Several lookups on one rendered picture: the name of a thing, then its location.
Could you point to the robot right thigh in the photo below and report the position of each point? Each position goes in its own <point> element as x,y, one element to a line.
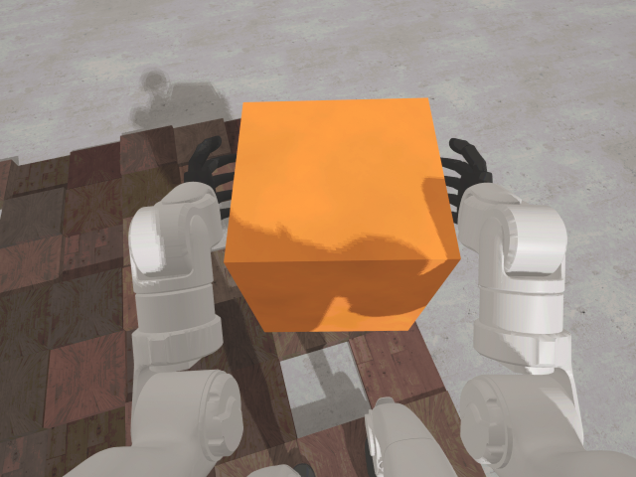
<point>406,446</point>

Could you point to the robot left upper arm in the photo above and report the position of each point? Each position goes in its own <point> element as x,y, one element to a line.
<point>183,424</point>

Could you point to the right robot shin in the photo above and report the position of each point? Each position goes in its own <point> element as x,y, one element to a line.
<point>378,464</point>

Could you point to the left robot hand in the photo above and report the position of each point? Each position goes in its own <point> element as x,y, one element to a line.
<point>200,170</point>

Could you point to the carton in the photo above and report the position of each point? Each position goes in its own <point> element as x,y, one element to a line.
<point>340,218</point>

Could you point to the right robot forearm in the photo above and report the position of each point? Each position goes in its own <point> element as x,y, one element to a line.
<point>521,251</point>

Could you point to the right robot hand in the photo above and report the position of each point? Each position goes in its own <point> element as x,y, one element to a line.
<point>473,172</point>

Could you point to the left robot forearm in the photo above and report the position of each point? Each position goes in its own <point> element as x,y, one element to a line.
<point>170,255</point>

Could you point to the robot right upper arm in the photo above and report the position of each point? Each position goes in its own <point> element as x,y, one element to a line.
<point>527,426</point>

